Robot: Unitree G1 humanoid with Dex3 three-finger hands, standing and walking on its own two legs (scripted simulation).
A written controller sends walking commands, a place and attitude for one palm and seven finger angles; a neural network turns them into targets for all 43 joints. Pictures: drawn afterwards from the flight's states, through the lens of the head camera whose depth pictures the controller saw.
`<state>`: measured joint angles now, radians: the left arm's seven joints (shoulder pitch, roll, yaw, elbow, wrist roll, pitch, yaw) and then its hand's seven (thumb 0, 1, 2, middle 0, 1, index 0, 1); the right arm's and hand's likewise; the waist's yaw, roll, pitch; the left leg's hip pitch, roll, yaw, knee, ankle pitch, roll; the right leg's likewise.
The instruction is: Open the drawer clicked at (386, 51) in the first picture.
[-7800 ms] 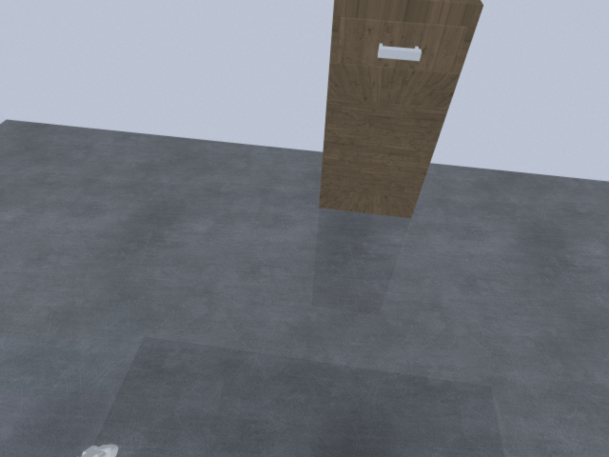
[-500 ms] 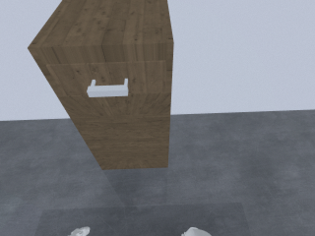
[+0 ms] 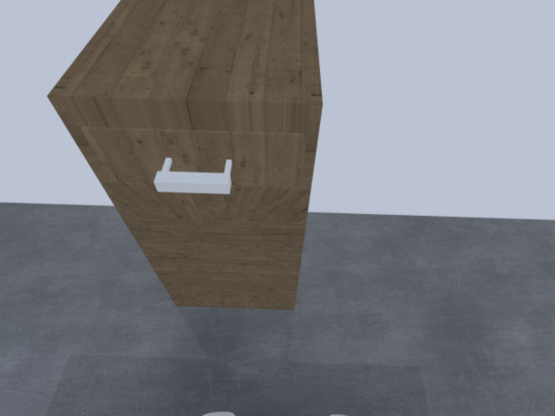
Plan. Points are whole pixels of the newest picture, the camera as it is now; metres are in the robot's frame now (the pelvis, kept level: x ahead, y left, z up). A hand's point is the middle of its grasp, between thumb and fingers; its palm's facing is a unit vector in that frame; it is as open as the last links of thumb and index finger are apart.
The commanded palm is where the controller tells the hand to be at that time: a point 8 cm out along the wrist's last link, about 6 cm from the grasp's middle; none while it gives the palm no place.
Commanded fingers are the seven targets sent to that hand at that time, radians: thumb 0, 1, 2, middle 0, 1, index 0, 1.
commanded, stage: come to a stop and stand still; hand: left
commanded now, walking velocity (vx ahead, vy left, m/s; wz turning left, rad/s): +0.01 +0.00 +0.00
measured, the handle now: (196, 173) +0.51 +0.20 +0.01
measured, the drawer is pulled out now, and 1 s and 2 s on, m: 0.00 0.00 0.00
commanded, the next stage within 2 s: look again from close up in 0.64 s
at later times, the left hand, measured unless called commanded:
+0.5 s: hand out of the picture -0.01 +0.12 -0.17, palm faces +0.06 -0.98 -0.20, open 7.3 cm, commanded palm none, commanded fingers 0.00 0.90 0.90 -0.20 -0.30 -0.20 -0.30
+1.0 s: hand out of the picture -0.05 +0.10 -0.17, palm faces +0.06 -0.99 -0.12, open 7.4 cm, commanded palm none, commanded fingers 0.00 0.90 0.90 -0.20 -0.30 -0.20 -0.30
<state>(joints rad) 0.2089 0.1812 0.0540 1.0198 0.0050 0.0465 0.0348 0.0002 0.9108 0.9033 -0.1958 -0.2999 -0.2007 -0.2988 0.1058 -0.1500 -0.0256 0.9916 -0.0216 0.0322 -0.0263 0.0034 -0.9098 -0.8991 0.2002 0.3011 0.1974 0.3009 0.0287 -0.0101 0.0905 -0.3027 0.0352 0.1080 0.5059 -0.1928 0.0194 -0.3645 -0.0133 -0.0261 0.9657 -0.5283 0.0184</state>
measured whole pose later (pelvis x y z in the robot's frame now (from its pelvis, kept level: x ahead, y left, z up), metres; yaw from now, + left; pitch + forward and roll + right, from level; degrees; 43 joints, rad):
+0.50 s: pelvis -0.05 -0.06 +0.00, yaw +1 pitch -2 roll +0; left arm 0.30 0.17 0.01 0.98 0.01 0.01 0.03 0.00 0.92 0.90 -0.20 -0.30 -0.20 -0.30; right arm 0.31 -0.16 0.00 1.01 -0.02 0.03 -0.01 0.01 -0.91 -0.90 0.20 0.30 0.20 0.30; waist -0.01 0.00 -0.01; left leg -0.29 0.02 0.06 0.53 -0.22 0.03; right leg -0.21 0.03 -0.10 0.52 -0.28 -0.06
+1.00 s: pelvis -0.02 -0.05 +0.01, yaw +1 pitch +0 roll +0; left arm 0.37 0.11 -0.01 1.11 0.01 -0.02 0.03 0.00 0.91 0.90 -0.19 -0.30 -0.20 -0.30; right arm 0.36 -0.09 0.03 1.13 -0.01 -0.01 -0.02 0.01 -0.91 -0.90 0.20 0.30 0.20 0.30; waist 0.00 -0.02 -0.01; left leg -0.26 0.00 0.07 0.47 -0.22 0.03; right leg -0.18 0.03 -0.08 0.46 -0.28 -0.05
